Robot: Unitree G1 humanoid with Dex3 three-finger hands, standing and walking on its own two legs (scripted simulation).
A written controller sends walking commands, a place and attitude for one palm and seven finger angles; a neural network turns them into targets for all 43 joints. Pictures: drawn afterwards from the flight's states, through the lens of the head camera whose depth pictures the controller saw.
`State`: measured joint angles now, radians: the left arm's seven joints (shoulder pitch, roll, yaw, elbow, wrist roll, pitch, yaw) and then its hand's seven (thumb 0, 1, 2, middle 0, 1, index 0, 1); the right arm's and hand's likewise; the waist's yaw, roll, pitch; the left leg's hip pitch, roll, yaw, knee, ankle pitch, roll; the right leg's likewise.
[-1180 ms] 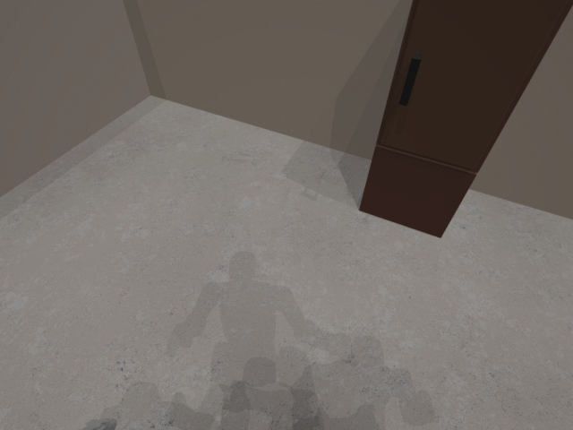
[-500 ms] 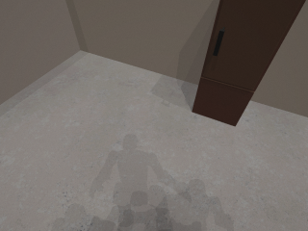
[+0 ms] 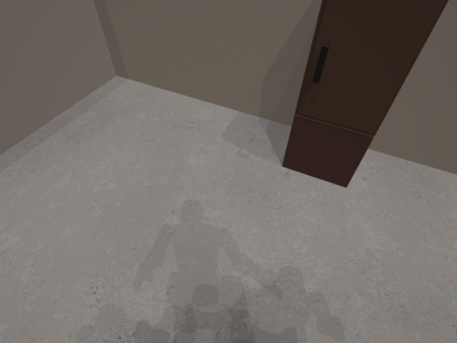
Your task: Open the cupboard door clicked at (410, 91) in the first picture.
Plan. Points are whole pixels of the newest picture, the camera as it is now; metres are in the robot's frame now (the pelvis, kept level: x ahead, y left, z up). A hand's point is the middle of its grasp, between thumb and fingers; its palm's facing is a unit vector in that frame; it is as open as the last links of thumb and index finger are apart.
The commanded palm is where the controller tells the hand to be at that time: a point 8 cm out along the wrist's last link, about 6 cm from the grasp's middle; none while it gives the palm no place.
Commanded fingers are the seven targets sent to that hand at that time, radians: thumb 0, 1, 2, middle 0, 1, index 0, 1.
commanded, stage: look at it before walking up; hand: left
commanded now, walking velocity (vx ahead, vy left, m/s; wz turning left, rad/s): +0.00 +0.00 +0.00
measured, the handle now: (321, 62) +1.16 -0.32 -0.06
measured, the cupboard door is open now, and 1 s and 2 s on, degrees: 0 0 0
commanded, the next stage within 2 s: walk to a spot facing it in 0.26 s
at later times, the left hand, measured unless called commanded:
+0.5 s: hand out of the picture +0.07 +0.24 -0.16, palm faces -0.03 -0.94 -0.33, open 7.4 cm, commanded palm none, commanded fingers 0.00 0.90 0.90 -0.20 -0.30 -0.20 -0.30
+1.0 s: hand out of the picture +0.07 +0.16 -0.17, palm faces -0.17 -0.97 -0.17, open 7.4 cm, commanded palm none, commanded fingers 0.00 0.90 0.90 -0.20 -0.30 -0.20 -0.30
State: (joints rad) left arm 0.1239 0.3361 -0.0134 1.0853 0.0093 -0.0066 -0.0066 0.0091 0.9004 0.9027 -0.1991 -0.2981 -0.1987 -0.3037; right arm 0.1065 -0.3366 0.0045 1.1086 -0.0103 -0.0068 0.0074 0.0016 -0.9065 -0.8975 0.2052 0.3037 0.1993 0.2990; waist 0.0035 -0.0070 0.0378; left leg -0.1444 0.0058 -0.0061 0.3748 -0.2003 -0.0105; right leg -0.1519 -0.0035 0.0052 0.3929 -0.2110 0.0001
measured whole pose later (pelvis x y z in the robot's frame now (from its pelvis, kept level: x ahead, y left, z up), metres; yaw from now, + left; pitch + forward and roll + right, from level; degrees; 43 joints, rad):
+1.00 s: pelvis +0.09 -0.02 +0.00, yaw -16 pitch +2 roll +0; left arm 0.45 0.15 0.03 1.04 0.03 -0.03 -0.01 0.01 0.90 0.90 -0.20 -0.30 -0.20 -0.30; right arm 0.15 -0.21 -0.05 0.94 -0.02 0.00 0.03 0.01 -0.91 -0.90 0.20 0.30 0.20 0.30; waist 0.05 0.00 0.04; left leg -0.57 0.09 0.04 0.91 -0.26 -0.06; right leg -0.11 0.05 0.09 0.38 -0.29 -0.03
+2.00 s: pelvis +0.33 -0.02 -0.02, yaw -52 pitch +1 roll -1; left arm 0.17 0.21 0.06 0.90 0.02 0.05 -0.01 0.01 0.90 0.90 -0.20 -0.30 -0.20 -0.30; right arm 0.13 -0.20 -0.04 0.87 -0.01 0.03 -0.01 0.00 -0.91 -0.90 0.20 0.30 0.20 0.30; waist 0.01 -0.02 0.07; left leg -0.40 0.07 0.04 0.76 -0.40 -0.07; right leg -0.38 0.05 0.07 0.58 -0.21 0.00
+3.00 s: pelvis +0.36 -0.04 -0.01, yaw -87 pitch +0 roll -1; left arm 0.27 0.23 0.06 0.94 0.02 0.03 -0.03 0.01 0.90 0.90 -0.20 -0.30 -0.20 -0.30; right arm 0.19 -0.23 -0.05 0.87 -0.02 0.00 0.01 0.00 -0.91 -0.90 0.20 0.30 0.20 0.30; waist 0.03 -0.03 0.01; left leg -0.29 0.05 0.08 0.56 -0.34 -0.05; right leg -0.26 0.06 0.12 0.55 -0.29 -0.01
